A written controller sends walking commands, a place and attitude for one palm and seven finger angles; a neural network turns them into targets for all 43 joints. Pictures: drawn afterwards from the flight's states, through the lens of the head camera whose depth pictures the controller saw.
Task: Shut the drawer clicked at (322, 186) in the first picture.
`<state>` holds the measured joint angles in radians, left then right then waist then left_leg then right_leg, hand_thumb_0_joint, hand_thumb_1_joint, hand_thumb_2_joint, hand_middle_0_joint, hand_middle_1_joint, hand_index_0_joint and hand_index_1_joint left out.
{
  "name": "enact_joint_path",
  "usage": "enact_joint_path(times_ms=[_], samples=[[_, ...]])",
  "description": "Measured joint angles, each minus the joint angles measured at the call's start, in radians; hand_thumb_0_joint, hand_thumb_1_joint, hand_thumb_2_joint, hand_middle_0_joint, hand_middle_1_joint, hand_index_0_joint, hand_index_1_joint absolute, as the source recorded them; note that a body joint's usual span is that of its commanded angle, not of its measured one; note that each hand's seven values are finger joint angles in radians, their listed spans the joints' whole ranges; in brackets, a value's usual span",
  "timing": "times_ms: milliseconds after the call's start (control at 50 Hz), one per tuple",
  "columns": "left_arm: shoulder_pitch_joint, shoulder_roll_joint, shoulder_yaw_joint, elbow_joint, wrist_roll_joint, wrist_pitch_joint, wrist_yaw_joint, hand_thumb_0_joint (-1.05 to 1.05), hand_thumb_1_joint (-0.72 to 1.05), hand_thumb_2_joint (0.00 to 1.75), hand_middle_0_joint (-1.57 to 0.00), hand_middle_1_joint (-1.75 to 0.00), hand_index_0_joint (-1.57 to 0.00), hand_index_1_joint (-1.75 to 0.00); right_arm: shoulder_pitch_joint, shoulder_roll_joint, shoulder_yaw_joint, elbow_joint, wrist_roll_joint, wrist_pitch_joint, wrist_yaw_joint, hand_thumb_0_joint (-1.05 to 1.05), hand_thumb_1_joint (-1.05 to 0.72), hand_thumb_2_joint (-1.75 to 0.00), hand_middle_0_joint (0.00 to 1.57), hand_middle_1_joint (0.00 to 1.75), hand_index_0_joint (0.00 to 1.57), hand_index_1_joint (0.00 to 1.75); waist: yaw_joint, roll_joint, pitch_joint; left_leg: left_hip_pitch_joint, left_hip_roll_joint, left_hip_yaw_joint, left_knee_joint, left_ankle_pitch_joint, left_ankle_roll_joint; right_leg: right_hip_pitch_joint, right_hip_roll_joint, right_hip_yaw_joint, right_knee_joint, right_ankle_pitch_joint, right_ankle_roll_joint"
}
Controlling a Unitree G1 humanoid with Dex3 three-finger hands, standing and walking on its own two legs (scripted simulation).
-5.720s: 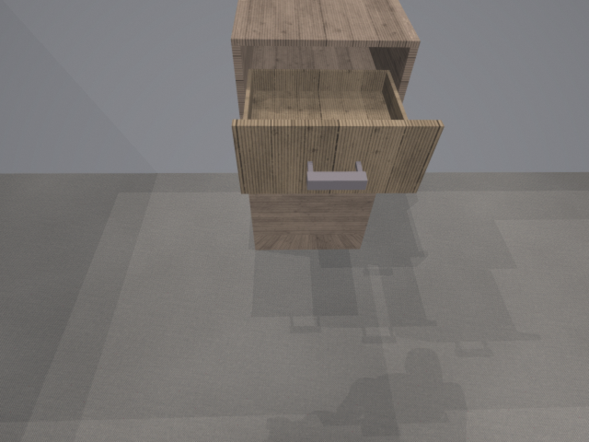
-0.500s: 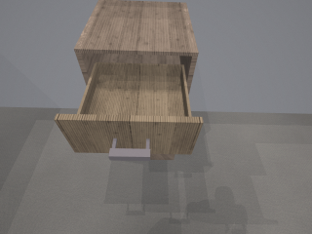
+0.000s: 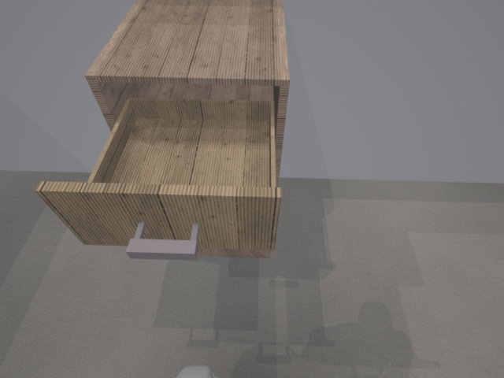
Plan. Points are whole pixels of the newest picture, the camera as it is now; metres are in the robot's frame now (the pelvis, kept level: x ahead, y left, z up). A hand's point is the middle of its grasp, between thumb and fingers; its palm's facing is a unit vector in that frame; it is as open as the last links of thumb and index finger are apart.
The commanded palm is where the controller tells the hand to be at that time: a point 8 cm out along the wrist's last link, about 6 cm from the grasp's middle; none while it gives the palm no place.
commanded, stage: shuffle to correct the standing spot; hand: left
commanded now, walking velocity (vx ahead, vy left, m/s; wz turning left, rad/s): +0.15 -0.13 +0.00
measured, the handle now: (166, 238) +0.34 +0.17 +0.00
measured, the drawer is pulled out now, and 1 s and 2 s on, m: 0.30 0.29 0.29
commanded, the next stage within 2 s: come to a stop and stand still in 0.02 s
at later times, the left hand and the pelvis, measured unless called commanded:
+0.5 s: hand out of the picture +0.00 +0.12 -0.13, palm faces +0.03 -0.99 -0.17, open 7.4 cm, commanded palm none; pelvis +0.10 -0.02 +0.03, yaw -1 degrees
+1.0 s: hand (212, 322) +0.24 +0.09 -0.16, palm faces -0.07 -0.98 -0.21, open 7.4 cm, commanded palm none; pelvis +0.13 -0.08 +0.00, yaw +0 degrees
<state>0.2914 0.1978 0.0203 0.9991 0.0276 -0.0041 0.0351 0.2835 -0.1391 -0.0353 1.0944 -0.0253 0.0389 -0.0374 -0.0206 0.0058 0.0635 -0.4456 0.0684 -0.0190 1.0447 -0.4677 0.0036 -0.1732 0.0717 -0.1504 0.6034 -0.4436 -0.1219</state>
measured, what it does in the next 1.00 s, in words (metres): walks ahead: left foot, then right foot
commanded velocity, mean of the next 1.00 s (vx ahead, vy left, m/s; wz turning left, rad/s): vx -0.14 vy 0.05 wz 0.00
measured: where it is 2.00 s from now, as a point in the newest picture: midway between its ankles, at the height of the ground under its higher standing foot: outside the picture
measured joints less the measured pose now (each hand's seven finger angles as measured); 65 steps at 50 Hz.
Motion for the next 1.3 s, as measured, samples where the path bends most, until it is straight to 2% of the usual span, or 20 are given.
enact_joint_path(times_ms=[80, 160, 380, 420, 500, 520, 540, 560, 620, 680, 760, 840, 900, 960, 1000, 1060, 1100, 1160, 1220, 1300], samples=[[0.029, -0.013, -0.010, 0.015, 0.002, -0.018, 0.013, 0.02, 0.92, 0.89, -0.19, -0.30, -0.19, -0.30, -0.019, 0.000, -0.003, -0.007, -0.002, -0.004, 0.011, 0.01, -0.91, -0.90, 0.19, 0.30, 0.20, 0.30, 0.016, -0.008, -0.004, -0.071, -0.030, 0.070, 0.245, 0.029, 0.016, 0.057, 0.012, 0.004, -0.122, 0.047, -0.018], [0.073, -0.045, -0.027, 0.031, 0.006, -0.034, 0.020, 0.01, 0.91, 0.89, -0.19, -0.30, -0.19, -0.30, -0.076, -0.012, -0.005, -0.034, -0.003, -0.009, 0.013, 0.01, -0.93, -0.90, 0.19, 0.30, 0.20, 0.30, 0.033, -0.012, 0.009, -0.125, -0.052, 0.110, 0.314, 0.031, 0.029, 0.092, 0.026, 0.023, -0.191, 0.072, -0.025], [0.202, -0.115, -0.063, 0.075, 0.013, -0.016, 0.034, 0.01, 0.90, 0.89, -0.20, -0.30, -0.20, -0.30, -0.288, 0.019, 0.055, -0.170, 0.022, 0.020, -0.014, 0.01, -0.92, -0.90, 0.19, 0.30, 0.20, 0.30, 0.084, -0.022, 0.043, -0.445, -0.087, 0.084, 0.663, -0.086, 0.045, 0.159, 0.053, 0.079, -0.200, 0.027, -0.018], [0.203, -0.118, -0.064, 0.075, 0.006, -0.003, 0.032, 0.01, 0.90, 0.89, -0.20, -0.30, -0.20, -0.30, -0.317, 0.033, 0.068, -0.203, 0.029, 0.025, -0.021, 0.01, -0.92, -0.90, 0.19, 0.30, 0.20, 0.30, 0.076, -0.023, 0.058, -0.462, -0.097, 0.096, 0.579, -0.098, 0.048, 0.171, 0.046, 0.074, -0.195, 0.034, 0.002], [0.184, -0.102, -0.055, 0.043, -0.027, 0.012, 0.019, 0.01, 0.90, 0.89, -0.20, -0.30, -0.20, -0.30, -0.296, 0.055, 0.082, -0.249, 0.050, 0.021, -0.024, 0.01, -0.91, -0.90, 0.19, 0.30, 0.20, 0.30, 0.045, 0.002, 0.072, -0.275, -0.118, 0.131, 0.100, 0.010, 0.086, 0.165, 0.045, 0.020, -0.111, 0.191, 0.075], [0.190, -0.094, -0.049, 0.026, -0.035, 0.009, 0.014, 0.01, 0.90, 0.89, -0.20, -0.30, -0.20, -0.30, -0.276, 0.062, 0.082, -0.255, 0.048, 0.014, -0.016, 0.00, -0.91, -0.90, 0.19, 0.30, 0.20, 0.30, 0.046, 0.007, 0.066, -0.187, -0.102, 0.131, -0.051, 0.179, 0.126, 0.103, 0.043, 0.020, 0.019, 0.249, 0.109], [0.207, -0.091, -0.044, 0.004, -0.041, 0.004, 0.009, 0.01, 0.90, 0.89, -0.20, -0.30, -0.20, -0.30, -0.253, 0.063, 0.083, -0.269, 0.046, 0.002, -0.006, 0.00, -0.91, -0.90, 0.19, 0.30, 0.20, 0.30, 0.048, 0.029, 0.051, -0.096, -0.061, 0.104, -0.202, 0.507, 0.191, -0.005, 0.067, 0.044, 0.273, 0.181, 0.147], [0.222, -0.086, -0.039, -0.015, -0.045, 0.005, 0.004, 0.01, 0.90, 0.89, -0.20, -0.30, -0.20, -0.30, -0.225, 0.060, 0.082, -0.282, 0.048, -0.013, 0.001, 0.00, -0.91, -0.90, 0.20, 0.30, 0.21, 0.30, 0.043, 0.053, 0.038, -0.013, -0.029, 0.078, -0.288, 0.653, 0.202, -0.108, 0.089, 0.065, 0.537, 0.089, 0.160], [0.118, -0.025, -0.014, -0.065, -0.031, 0.044, 0.007, 0.01, 0.90, 0.89, -0.20, -0.30, -0.20, -0.30, -0.144, 0.047, 0.058, -0.289, 0.050, -0.066, -0.011, -0.01, -0.91, -0.90, 0.20, 0.30, 0.21, 0.30, 0.021, 0.018, 0.050, 0.120, -0.072, 0.053, -0.351, 0.266, 0.088, -0.343, 0.030, 0.140, 0.957, -0.114, 0.165], [-0.042, 0.026, 0.010, -0.170, -0.022, 0.063, 0.005, 0.01, 0.90, 0.89, -0.20, -0.30, -0.20, -0.30, -0.110, -0.014, 0.006, -0.287, 0.031, -0.076, -0.036, -0.06, -0.95, -0.90, 0.20, 0.30, 0.21, 0.30, 0.014, 0.020, 0.049, 0.142, -0.080, 0.018, -0.423, 0.296, 0.091, -0.506, -0.023, 0.209, 1.028, -0.100, 0.174], [-0.234, 0.064, 0.032, -0.281, -0.011, 0.060, 0.005, 0.01, 0.91, 0.89, -0.19, -0.30, -0.19, -0.30, -0.112, -0.052, 0.001, -0.224, 0.002, -0.032, -0.023, -0.05, -0.95, -0.90, 0.20, 0.30, 0.20, 0.30, 0.037, -0.043, 0.050, 0.128, -0.102, -0.019, -0.436, 0.166, 0.043, -0.606, -0.058, 0.285, 1.103, -0.064, 0.193], [-0.297, 0.057, 0.046, -0.271, -0.021, 0.086, 0.001, 0.00, 0.91, 0.89, -0.19, -0.30, -0.19, -0.30, -0.137, -0.059, -0.005, -0.224, -0.013, -0.010, -0.025, -0.02, -0.93, -0.90, 0.20, 0.30, 0.20, 0.30, 0.019, -0.048, 0.070, 0.098, -0.092, -0.061, -0.437, 0.179, 0.016, -0.542, -0.065, 0.257, 0.958, -0.146, 0.211], [-0.263, 0.041, 0.014, -0.253, -0.016, 0.064, -0.012, 0.00, 0.91, 0.89, -0.19, -0.30, -0.19, -0.30, -0.157, -0.061, -0.009, -0.239, -0.006, -0.008, -0.023, -0.01, -0.92, -0.90, 0.19, 0.30, 0.20, 0.30, 0.006, -0.032, 0.075, 0.084, -0.080, -0.081, -0.441, 0.185, -0.004, -0.378, -0.091, 0.197, 0.501, -0.089, 0.202], [-0.182, 0.021, -0.017, -0.229, -0.009, 0.020, -0.020, 0.00, 0.91, 0.89, -0.19, -0.30, -0.19, -0.30, -0.153, -0.062, -0.007, -0.254, 0.016, -0.011, -0.007, 0.00, -0.91, -0.90, 0.19, 0.30, 0.20, 0.30, 0.011, -0.030, 0.057, 0.043, -0.089, -0.078, -0.336, 0.136, -0.022, -0.167, -0.122, 0.151, 0.017, 0.198, 0.185], [-0.149, -0.024, -0.037, -0.176, -0.002, 0.019, -0.014, 0.00, 0.91, 0.89, -0.19, -0.30, -0.19, -0.30, -0.165, -0.079, -0.019, -0.252, 0.022, -0.005, -0.006, 0.00, -0.91, -0.90, 0.19, 0.30, 0.20, 0.30, -0.002, 0.037, 0.078, -0.004, -0.090, -0.113, -0.133, -0.001, -0.035, -0.152, -0.096, 0.112, 0.055, 0.127, 0.161], [-0.086, -0.044, -0.036, -0.130, -0.004, 0.044, 0.007, 0.00, 0.93, 0.89, -0.20, -0.30, -0.20, -0.30, -0.160, -0.063, -0.018, -0.231, 0.024, 0.020, -0.005, 0.00, -0.91, -0.90, 0.19, 0.30, 0.20, 0.30, 0.011, 0.024, 0.059, -0.070, -0.126, -0.081, 0.177, -0.059, -0.066, -0.160, -0.108, 0.132, 0.081, 0.091, 0.144], [-0.066, -0.028, -0.030, -0.115, 0.002, 0.057, 0.010, 0.00, 0.94, 0.89, -0.20, -0.30, -0.20, -0.30, -0.141, -0.050, -0.014, -0.229, 0.022, 0.030, 0.008, 0.00, -0.91, -0.90, 0.19, 0.30, 0.20, 0.30, 0.014, 0.006, 0.042, -0.085, -0.123, -0.056, 0.260, -0.046, -0.077, -0.170, -0.124, 0.139, 0.070, 0.105, 0.147], [-0.055, 0.000, -0.017, -0.120, 0.007, 0.061, 0.017, 0.00, 0.94, 0.89, -0.20, -0.30, -0.20, -0.30, -0.108, -0.029, -0.004, -0.220, 0.027, 0.029, 0.026, 0.00, -0.91, -0.90, 0.19, 0.30, 0.20, 0.30, 0.030, -0.031, 0.028, -0.010, -0.097, -0.011, 0.053, -0.048, -0.074, -0.189, -0.156, 0.149, 0.059, 0.126, 0.155], [-0.036, 0.019, -0.004, -0.140, 0.000, 0.054, 0.026, 0.01, 0.93, 0.89, -0.20, -0.30, -0.20, -0.30, -0.079, -0.020, 0.008, -0.198, 0.034, 0.017, 0.034, 0.00, -0.91, -0.90, 0.19, 0.30, 0.20, 0.30, 0.050, -0.047, 0.014, 0.152, -0.074, 0.024, -0.377, 0.118, -0.058, -0.215, -0.167, 0.160, 0.077, 0.132, 0.171], [-0.025, 0.033, 0.008, -0.103, -0.017, 0.068, 0.032, 0.01, 0.92, 0.89, -0.20, -0.30, -0.20, -0.30, -0.064, 0.001, 0.011, -0.157, 0.019, 0.000, 0.012, 0.00, -0.93, -0.90, 0.20, 0.30, 0.20, 0.30, 0.056, -0.086, 0.021, 0.233, -0.095, 0.075, -0.483, 0.137, 0.006, -0.215, -0.158, 0.217, 0.179, 0.014, 0.154]])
